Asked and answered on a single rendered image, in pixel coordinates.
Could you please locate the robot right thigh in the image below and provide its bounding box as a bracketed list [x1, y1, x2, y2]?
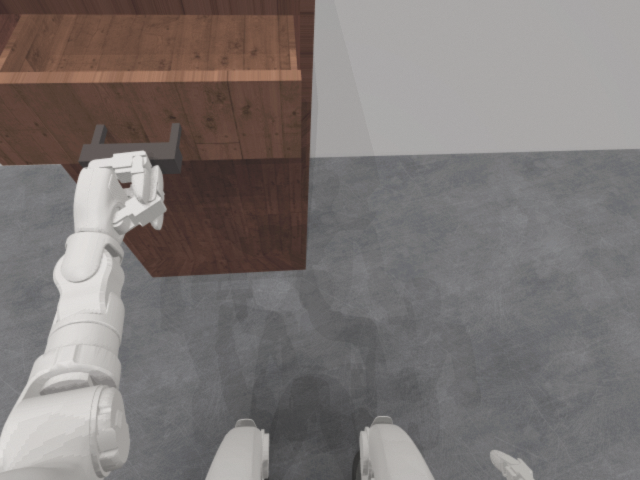
[359, 424, 435, 480]

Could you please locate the robot left thigh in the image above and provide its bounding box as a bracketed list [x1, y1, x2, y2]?
[205, 427, 269, 480]

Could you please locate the right robot hand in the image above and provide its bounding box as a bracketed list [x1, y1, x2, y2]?
[490, 450, 534, 480]

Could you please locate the robot thigh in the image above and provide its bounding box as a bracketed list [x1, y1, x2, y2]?
[359, 424, 435, 480]
[205, 427, 269, 480]

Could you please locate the handle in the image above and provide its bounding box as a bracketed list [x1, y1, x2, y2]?
[78, 123, 183, 174]

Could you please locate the robot left upper arm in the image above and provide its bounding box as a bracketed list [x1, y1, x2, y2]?
[0, 385, 130, 480]

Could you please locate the drawer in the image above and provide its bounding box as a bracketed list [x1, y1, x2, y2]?
[0, 14, 302, 166]

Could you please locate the robot left forearm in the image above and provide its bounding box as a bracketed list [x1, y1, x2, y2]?
[0, 231, 125, 473]

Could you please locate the left robot hand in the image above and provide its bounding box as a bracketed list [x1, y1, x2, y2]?
[73, 151, 167, 245]

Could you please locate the cabinet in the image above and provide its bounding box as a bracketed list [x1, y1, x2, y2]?
[0, 0, 315, 277]

